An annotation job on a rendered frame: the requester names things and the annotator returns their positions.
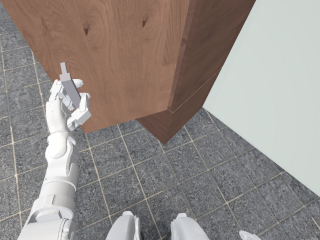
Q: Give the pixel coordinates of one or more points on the robot left upper arm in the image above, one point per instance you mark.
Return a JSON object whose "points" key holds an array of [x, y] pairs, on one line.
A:
{"points": [[57, 229]]}

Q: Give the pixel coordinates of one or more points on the handle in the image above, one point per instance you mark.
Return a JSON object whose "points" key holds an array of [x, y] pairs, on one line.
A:
{"points": [[69, 86]]}

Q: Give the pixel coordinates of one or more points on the robot left hand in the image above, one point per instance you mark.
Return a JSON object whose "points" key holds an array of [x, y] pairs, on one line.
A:
{"points": [[58, 111]]}

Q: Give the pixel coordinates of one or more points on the cupboard door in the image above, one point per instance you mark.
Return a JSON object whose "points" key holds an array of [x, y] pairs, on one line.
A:
{"points": [[124, 51]]}

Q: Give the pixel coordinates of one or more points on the robot right hand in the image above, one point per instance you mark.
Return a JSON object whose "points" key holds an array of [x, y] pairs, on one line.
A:
{"points": [[248, 236]]}

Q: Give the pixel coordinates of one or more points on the robot left forearm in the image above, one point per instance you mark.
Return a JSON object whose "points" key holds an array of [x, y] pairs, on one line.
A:
{"points": [[56, 198]]}

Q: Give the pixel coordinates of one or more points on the right robot shin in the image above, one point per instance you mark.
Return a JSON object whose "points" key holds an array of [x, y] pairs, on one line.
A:
{"points": [[180, 215]]}

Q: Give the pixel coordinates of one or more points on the left robot thigh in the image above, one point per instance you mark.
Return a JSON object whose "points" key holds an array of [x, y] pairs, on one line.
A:
{"points": [[126, 227]]}

